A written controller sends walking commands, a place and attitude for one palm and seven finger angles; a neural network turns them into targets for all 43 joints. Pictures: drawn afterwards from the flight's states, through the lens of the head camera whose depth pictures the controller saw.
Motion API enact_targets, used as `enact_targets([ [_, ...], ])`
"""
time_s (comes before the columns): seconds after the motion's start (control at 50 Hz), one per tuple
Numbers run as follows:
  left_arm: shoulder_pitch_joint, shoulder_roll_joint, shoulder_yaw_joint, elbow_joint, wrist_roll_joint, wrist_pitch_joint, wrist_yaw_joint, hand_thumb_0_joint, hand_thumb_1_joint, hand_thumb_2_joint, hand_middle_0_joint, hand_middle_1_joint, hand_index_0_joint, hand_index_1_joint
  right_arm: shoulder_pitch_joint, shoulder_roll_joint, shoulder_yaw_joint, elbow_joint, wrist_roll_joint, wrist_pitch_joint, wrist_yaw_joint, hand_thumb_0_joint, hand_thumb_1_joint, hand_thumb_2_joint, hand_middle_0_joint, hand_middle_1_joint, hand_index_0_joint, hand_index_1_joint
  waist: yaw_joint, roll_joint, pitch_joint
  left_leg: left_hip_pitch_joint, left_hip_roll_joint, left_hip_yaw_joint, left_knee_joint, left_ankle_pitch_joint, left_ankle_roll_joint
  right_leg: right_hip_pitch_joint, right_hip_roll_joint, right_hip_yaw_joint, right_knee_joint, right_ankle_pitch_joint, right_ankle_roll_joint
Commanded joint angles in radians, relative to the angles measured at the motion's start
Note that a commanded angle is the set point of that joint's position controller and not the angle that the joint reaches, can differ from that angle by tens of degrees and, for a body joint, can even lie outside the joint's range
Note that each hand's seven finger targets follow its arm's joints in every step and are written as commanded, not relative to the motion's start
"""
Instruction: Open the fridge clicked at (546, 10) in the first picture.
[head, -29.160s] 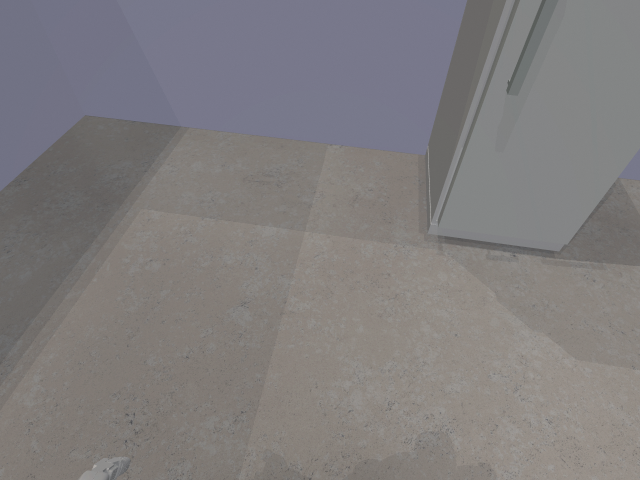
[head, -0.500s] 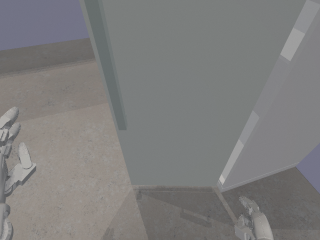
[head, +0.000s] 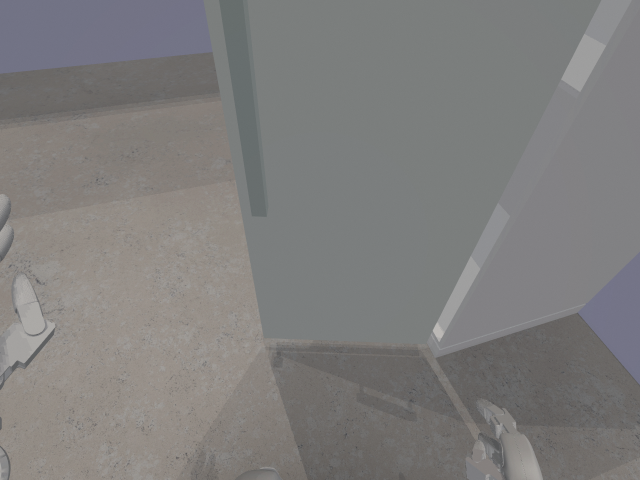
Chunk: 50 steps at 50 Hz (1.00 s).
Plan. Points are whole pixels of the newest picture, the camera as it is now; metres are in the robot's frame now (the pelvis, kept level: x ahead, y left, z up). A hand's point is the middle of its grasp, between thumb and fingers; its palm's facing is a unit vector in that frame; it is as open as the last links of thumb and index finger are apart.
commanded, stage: step back with the hand held close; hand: left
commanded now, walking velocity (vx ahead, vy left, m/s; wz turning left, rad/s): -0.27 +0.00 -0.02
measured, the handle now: (249, 100) +0.59 +0.17 +0.17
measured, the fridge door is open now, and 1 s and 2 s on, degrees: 71 71 71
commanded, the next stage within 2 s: stop stepping back and stand still in 0.40 s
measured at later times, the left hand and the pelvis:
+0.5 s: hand out of the picture +0.09 +0.28 +0.17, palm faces +0.55 -0.75 -0.37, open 7.4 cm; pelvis -0.11 +0.00 -0.01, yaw +4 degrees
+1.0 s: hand out of the picture +0.01 +0.25 +0.16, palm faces +0.47 -0.79 -0.41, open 7.4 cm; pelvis -0.18 -0.02 +0.00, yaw +1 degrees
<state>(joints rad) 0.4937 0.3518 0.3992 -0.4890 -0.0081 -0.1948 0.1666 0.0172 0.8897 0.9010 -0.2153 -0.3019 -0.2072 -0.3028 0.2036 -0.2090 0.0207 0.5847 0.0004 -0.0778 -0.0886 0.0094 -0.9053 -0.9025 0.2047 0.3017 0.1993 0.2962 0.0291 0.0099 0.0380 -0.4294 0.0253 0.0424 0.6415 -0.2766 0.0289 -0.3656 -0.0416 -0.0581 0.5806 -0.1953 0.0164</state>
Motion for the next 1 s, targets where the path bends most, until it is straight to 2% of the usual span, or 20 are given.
enact_targets([
  [0.0, -0.105, 0.227, 0.131, -0.262, -0.008, -0.088, 0.041, 0.000, 0.900, 0.900, -0.200, -0.300, -0.200, -0.300, -0.083, -0.125, -0.048, -0.142, -0.014, -0.073, -0.022, 0.000, -0.900, -0.900, 0.200, 0.300, 0.200, 0.300, -0.026, 0.058, -0.096, -0.035, 0.058, -0.115, -0.192, -0.236, 0.007, 0.032, -0.049, 0.115, -0.134, -0.234, -0.043],
  [0.12, 0.002, 0.215, 0.180, -0.194, 0.002, -0.115, 0.033, 0.000, 0.900, 0.900, -0.200, -0.300, -0.200, -0.300, -0.088, -0.143, -0.068, -0.166, -0.005, -0.094, -0.019, 0.000, -0.900, -0.900, 0.200, 0.300, 0.200, 0.300, -0.002, 0.216, -0.131, -0.336, 0.165, -0.214, -0.387, -0.449, 0.058, 0.349, 0.083, 0.032, 0.146, -0.110, -0.008],
  [0.18, 0.028, 0.228, 0.180, -0.204, -0.011, -0.116, 0.026, 0.000, 0.900, 0.900, -0.200, -0.300, -0.200, -0.300, -0.079, -0.123, -0.069, -0.165, 0.001, -0.096, -0.010, 0.000, -0.900, -0.900, 0.200, 0.300, 0.200, 0.300, -0.015, 0.027, -0.125, -0.199, 0.077, -0.104, -0.179, -0.306, 0.021, 0.186, 0.002, 0.157, -0.037, -0.069, -0.044],
  [0.24, -0.017, 0.266, 0.176, -0.219, -0.017, -0.100, 0.040, 0.000, 0.900, 0.900, -0.200, -0.300, -0.200, -0.300, -0.058, -0.094, -0.065, -0.097, -0.015, -0.075, 0.003, 0.000, -0.900, -0.900, 0.200, 0.300, 0.200, 0.300, -0.014, -0.197, -0.105, 0.070, -0.027, -0.015, 0.312, -0.222, -0.050, -0.228, -0.268, 0.457, -0.372, -0.393, -0.166],
  [0.3, -0.111, 0.242, 0.130, -0.235, -0.011, -0.068, 0.040, 0.000, 0.900, 0.900, -0.200, -0.300, -0.200, -0.300, -0.071, -0.084, -0.048, -0.086, -0.022, -0.056, 0.007, 0.000, -0.900, -0.900, 0.200, 0.300, 0.200, 0.300, -0.029, -0.250, -0.070, 0.114, -0.003, -0.021, 0.402, -0.211, -0.042, -0.280, -0.237, 0.316, -0.361, -0.281, -0.151],
  [0.34, -0.157, 0.246, 0.120, -0.235, -0.013, -0.067, 0.034, 0.000, 0.900, 0.900, -0.200, -0.300, -0.200, -0.300, -0.077, -0.101, -0.044, -0.087, -0.012, -0.061, -0.006, 0.000, -0.900, -0.900, 0.200, 0.300, 0.200, 0.300, -0.043, -0.159, -0.030, 0.181, 0.001, -0.031, 0.041, -0.154, -0.032, -0.248, -0.138, 0.204, -0.228, -0.164, -0.079],
  [0.36, -0.156, 0.239, 0.115, -0.248, -0.018, -0.077, 0.032, 0.000, 0.900, 0.900, -0.200, -0.300, -0.200, -0.300, -0.086, -0.125, -0.046, -0.092, -0.007, -0.062, -0.015, 0.000, -0.900, -0.900, 0.200, 0.300, 0.200, 0.300, -0.041, 0.024, -0.023, 0.129, 0.043, -0.089, -0.186, -0.176, -0.010, -0.196, -0.068, 0.161, -0.058, -0.182, -0.045],
  [0.38, -0.153, 0.225, 0.131, -0.279, -0.016, -0.095, 0.035, 0.000, 0.900, 0.900, -0.200, -0.300, -0.200, -0.300, -0.101, -0.172, -0.054, -0.111, -0.011, -0.074, -0.022, 0.000, -0.900, -0.900, 0.200, 0.300, 0.200, 0.300, -0.033, 0.380, -0.033, -0.088, 0.269, -0.347, -0.402, -0.245, 0.086, -0.081, 0.063, 0.076, 0.310, -0.244, 0.003],
  [0.4, -0.175, 0.231, 0.144, -0.294, 0.000, -0.099, 0.049, 0.000, 0.900, 0.900, -0.200, -0.300, -0.200, -0.300, -0.090, -0.128, -0.053, -0.103, -0.033, -0.093, -0.025, 0.000, -0.900, -0.900, 0.200, 0.300, 0.200, 0.300, -0.042, 0.426, -0.051, -0.221, 0.396, -0.455, -0.484, -0.219, 0.147, -0.026, 0.125, 0.124, 0.646, -0.298, 0.010],
  [0.44, -0.059, 0.216, 0.147, -0.192, -0.033, -0.109, 0.031, 0.000, 0.900, 0.900, -0.200, -0.300, -0.200, -0.300, -0.076, -0.111, -0.089, -0.079, -0.010, -0.105, -0.008, 0.000, -0.900, -0.900, 0.200, 0.300, 0.200, 0.300, -0.017, 0.190, -0.177, -0.094, 0.359, -0.286, -0.388, -0.109, 0.130, -0.043, 0.121, 0.165, 0.767, -0.274, 0.004],
  [0.48, -0.080, 0.229, 0.165, -0.314, -0.043, -0.095, 0.016, 0.000, 0.900, 0.900, -0.200, -0.300, -0.200, -0.300, -0.096, -0.135, -0.107, -0.097, -0.019, -0.118, 0.012, 0.000, -0.900, -0.900, 0.200, 0.300, 0.200, 0.300, -0.021, 0.169, -0.163, -0.017, 0.313, -0.267, -0.351, -0.068, 0.147, -0.088, 0.109, 0.140, 0.722, -0.275, 0.017],
  [0.6, -0.045, 0.201, 0.113, -0.348, -0.038, -0.062, 0.036, 0.000, 0.900, 0.900, -0.200, -0.300, -0.200, -0.300, -0.068, -0.107, -0.071, -0.113, -0.010, -0.145, 0.024, 0.000, -0.900, -0.900, 0.200, 0.300, 0.200, 0.300, -0.028, 0.297, -0.179, 0.059, 0.171, -0.145, -0.448, -0.380, 0.003, 0.207, 0.132, -0.056, 0.023, -0.351, -0.034],
  [0.62, -0.014, 0.220, 0.133, -0.289, -0.031, -0.048, 0.037, 0.000, 0.900, 0.900, -0.200, -0.300, -0.200, -0.300, -0.064, -0.106, -0.070, -0.112, -0.012, -0.133, 0.023, 0.000, -0.900, -0.900, 0.200, 0.300, 0.200, 0.300, -0.027, 0.238, -0.147, 0.030, 0.131, -0.102, -0.388, -0.399, -0.022, 0.243, 0.116, -0.042, -0.128, -0.321, -0.054],
  [0.66, -0.028, 0.264, 0.157, -0.239, -0.035, -0.041, 0.031, 0.000, 0.900, 0.900, -0.200, -0.300, -0.200, -0.300, -0.075, -0.080, -0.064, -0.112, -0.015, -0.098, 0.029, 0.000, -0.900, -0.900, 0.200, 0.300, 0.200, 0.300, -0.033, -0.114, -0.080, 0.047, 0.016, 0.011, 0.094, -0.143, -0.068, 0.042, -0.175, 0.390, -0.401, -0.372, -0.194],
  [0.68, -0.085, 0.310, 0.173, -0.258, -0.042, -0.046, 0.036, 0.000, 0.900, 0.900, -0.200, -0.300, -0.200, -0.300, -0.095, -0.094, -0.053, -0.100, -0.021, -0.095, 0.021, 0.000, -0.900, -0.900, 0.200, 0.300, 0.200, 0.300, -0.026, -0.187, -0.031, -0.010, 0.010, -0.028, 0.260, -0.071, -0.066, -0.026, -0.300, 0.484, -0.436, -0.177, -0.236],
  [0.7, -0.115, 0.362, 0.226, -0.253, -0.041, -0.069, 0.050, 0.000, 0.900, 0.900, -0.200, -0.300, -0.200, -0.300, -0.091, -0.089, -0.041, -0.086, -0.026, -0.097, 0.016, 0.000, -0.900, -0.900, 0.200, 0.300, 0.200, 0.300, -0.037, -0.140, -0.067, -0.079, 0.033, -0.022, 0.295, -0.054, -0.066, 0.076, -0.301, 0.396, -0.357, 0.191, -0.235],
  [0.76, -0.009, 0.218, 0.135, -0.091, -0.044, -0.037, 0.026, 0.000, 0.900, 0.900, -0.200, -0.300, -0.200, -0.300, -0.068, -0.101, -0.061, -0.081, 0.006, -0.085, 0.014, 0.000, -0.900, -0.900, 0.200, 0.300, 0.200, 0.300, -0.040, -0.153, -0.150, 0.031, 0.007, -0.007, 0.076, 0.045, -0.041, 0.216, -0.169, 0.202, -0.140, 0.394, -0.133],
  [0.82, -0.028, 0.199, 0.102, -0.081, -0.044, -0.038, 0.011, 0.000, 0.900, 0.900, -0.200, -0.300, -0.200, -0.300, -0.074, -0.120, -0.067, -0.074, 0.015, -0.080, 0.009, 0.000, -0.900, -0.900, 0.200, 0.300, 0.200, 0.300, -0.046, -0.016, -0.128, 0.229, 0.032, -0.016, -0.136, 0.148, -0.002, 0.106, -0.094, 0.111, -0.103, 0.135, -0.057],
  [0.88, -0.056, 0.207, 0.097, -0.089, -0.046, -0.044, 0.007, 0.000, 0.900, 0.900, -0.200, -0.300, -0.200, -0.300, -0.093, -0.152, -0.071, -0.105, 0.025, -0.076, -0.001, 0.000, -0.900, -0.900, 0.200, 0.300, 0.200, 0.300, -0.035, 0.025, -0.008, 0.139, 0.122, -0.166, -0.264, -0.238, 0.039, 0.023, 0.003, 0.126, -0.155, -0.279, -0.040],
  [0.98, -0.097, 0.240, 0.128, -0.195, -0.021, -0.065, 0.016, 0.000, 0.900, 0.900, -0.200, -0.300, -0.200, -0.300, -0.093, -0.137, -0.061, -0.097, -0.006, -0.084, -0.010, 0.000, -0.900, -0.900, 0.200, 0.300, 0.200, 0.300, -0.039, 0.165, -0.010, 0.017, 0.121, -0.205, -0.396, -0.402, 0.034, 0.129, 0.063, 0.028, -0.074, -0.286, -0.056],
])
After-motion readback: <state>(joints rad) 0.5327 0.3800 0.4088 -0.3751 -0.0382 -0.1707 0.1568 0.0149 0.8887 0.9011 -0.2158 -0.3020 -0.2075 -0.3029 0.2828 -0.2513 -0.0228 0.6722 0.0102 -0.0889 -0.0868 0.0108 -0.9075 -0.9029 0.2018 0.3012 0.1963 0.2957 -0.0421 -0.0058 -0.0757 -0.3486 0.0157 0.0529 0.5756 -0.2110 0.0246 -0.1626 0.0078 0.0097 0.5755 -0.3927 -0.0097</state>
